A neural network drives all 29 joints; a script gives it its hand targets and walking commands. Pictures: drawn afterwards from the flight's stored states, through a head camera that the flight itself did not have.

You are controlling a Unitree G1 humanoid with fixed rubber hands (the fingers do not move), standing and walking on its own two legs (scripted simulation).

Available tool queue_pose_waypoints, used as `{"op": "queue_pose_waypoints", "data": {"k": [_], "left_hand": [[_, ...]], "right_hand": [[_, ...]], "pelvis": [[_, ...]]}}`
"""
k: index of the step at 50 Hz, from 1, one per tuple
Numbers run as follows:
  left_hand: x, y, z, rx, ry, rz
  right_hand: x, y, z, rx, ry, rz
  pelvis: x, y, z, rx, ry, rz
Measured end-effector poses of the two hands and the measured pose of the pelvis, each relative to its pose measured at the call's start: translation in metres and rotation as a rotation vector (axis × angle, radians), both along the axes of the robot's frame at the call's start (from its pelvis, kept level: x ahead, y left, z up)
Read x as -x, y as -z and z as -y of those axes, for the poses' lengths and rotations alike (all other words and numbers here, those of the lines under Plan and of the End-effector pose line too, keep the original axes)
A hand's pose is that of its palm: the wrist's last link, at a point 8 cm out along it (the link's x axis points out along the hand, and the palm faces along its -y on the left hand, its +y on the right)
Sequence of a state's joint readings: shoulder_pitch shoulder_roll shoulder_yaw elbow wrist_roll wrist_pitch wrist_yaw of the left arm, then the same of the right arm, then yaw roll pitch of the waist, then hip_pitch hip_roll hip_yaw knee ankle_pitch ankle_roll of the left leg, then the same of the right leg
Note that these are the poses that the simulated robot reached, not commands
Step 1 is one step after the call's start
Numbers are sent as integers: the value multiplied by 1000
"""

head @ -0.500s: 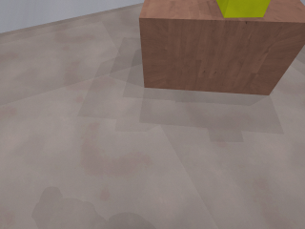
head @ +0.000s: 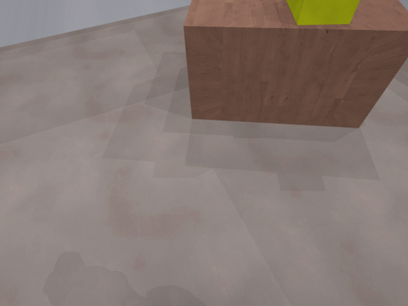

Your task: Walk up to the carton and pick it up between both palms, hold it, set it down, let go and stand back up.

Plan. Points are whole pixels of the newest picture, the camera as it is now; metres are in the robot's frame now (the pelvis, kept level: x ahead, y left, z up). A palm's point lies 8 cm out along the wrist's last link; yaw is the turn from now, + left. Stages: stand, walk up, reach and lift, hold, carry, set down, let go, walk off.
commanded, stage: stand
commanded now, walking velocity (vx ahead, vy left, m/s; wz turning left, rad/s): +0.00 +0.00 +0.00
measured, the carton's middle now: out of the picture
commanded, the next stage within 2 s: none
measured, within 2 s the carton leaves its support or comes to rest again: neither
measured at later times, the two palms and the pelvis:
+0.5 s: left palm out of the picture -0.01 +0.19 -0.15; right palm out of the picture -0.02 -0.21 -0.15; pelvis +0.00 -0.01 +0.00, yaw +0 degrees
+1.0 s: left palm out of the picture -0.03 +0.17 -0.15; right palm out of the picture -0.05 -0.21 -0.16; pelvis -0.01 -0.03 +0.00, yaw +0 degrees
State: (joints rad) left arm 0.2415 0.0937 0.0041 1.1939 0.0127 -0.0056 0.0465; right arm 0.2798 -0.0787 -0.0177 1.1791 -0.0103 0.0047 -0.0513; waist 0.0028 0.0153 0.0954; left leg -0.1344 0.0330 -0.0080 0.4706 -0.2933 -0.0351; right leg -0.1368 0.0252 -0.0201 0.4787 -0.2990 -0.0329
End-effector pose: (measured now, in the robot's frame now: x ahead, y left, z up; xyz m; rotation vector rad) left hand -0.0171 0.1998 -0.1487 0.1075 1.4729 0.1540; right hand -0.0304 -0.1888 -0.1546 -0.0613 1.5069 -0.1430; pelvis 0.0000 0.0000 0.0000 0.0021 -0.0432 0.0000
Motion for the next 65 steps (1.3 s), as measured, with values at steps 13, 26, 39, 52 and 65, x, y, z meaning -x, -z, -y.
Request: {"op": "queue_pose_waypoints", "data": {"k": [13, 26, 39, 52, 65], "left_hand": [[-8, -1, 0, -18, 1, 29], [-8, -2, 10, -11, -4, 46], [7, -3, 24, 4, 2, 15], [15, -3, 31, -1, -8, 27], [18, -4, 36, 14, -4, 13]], "right_hand": [[-4, 0, 8, 2, -11, 2], [-13, 0, 21, 13, -4, 36], [8, 0, 24, -3, -2, -10], [19, 1, 28, -18, -5, -24], [26, -4, 40, 10, 0, -51]], "pelvis": [[-1, -1, 7, -1, -11, 3], [-2, -1, 14, 1, -7, 14], [4, -2, 22, 4, -5, 16], [10, -1, 31, 5, -7, 16], [9, -3, 35, 11, 3, -9]]}}
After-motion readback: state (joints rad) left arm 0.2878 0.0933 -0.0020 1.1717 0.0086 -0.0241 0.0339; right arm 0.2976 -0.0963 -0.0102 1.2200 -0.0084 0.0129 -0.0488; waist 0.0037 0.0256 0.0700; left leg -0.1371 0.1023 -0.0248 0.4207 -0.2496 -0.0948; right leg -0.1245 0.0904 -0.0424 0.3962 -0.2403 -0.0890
